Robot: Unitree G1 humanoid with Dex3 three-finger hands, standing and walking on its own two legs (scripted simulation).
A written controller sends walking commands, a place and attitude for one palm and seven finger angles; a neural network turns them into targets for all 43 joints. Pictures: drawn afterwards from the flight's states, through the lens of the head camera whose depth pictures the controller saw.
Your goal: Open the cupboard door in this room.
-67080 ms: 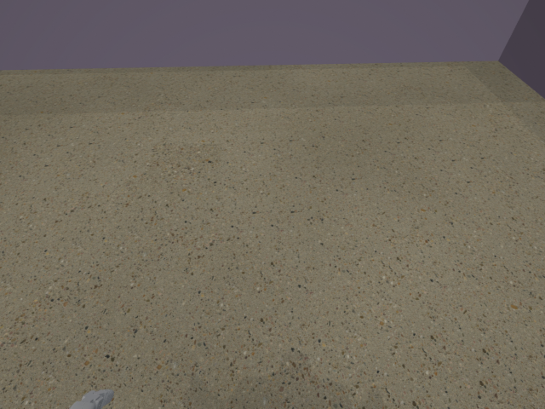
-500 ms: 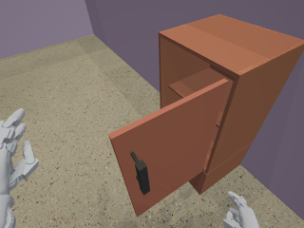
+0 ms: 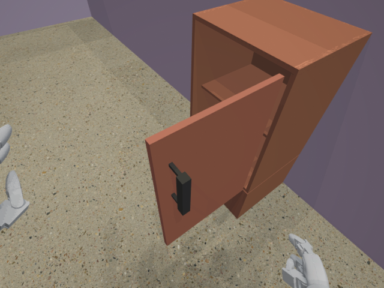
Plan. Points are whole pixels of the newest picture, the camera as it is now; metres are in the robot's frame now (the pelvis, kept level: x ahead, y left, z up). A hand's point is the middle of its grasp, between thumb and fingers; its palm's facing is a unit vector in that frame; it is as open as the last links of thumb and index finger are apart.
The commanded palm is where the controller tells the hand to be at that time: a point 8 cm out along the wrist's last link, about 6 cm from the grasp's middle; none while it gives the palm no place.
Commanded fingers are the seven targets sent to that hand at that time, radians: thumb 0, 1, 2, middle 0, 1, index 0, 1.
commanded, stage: step back with the hand held close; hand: left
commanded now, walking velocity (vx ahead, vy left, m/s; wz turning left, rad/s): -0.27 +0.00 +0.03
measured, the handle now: (178, 189) +0.35 +0.06 -0.03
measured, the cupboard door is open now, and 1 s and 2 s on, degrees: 90 90 90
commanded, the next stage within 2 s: stop stepping back and stand still in 0.90 s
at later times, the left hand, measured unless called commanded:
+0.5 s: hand out of the picture +0.12 +0.28 +0.17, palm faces +0.50 -0.72 -0.49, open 7.4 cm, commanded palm +0.05 +0.30 +0.18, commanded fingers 0.00 0.90 0.90 -0.20 -0.30 -0.20 -0.30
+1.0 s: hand out of the picture +0.04 +0.27 +0.16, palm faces +0.40 -0.81 -0.42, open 7.4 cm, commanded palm -0.01 +0.31 +0.18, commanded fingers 0.00 0.90 0.90 -0.20 -0.30 -0.20 -0.30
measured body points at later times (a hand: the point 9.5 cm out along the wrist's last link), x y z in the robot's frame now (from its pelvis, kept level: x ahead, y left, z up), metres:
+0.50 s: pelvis -0.07 -0.01 -0.01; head -0.03 +0.01 +0.44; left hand +0.09 +0.31 +0.19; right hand +0.12 -0.22 -0.10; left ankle +0.05 +0.09 -0.73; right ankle -0.08 -0.13 -0.73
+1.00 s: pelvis -0.16 +0.01 -0.01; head -0.13 +0.04 +0.43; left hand +0.01 +0.31 +0.18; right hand +0.05 -0.20 -0.08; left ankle +0.02 +0.09 -0.72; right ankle -0.25 -0.12 -0.74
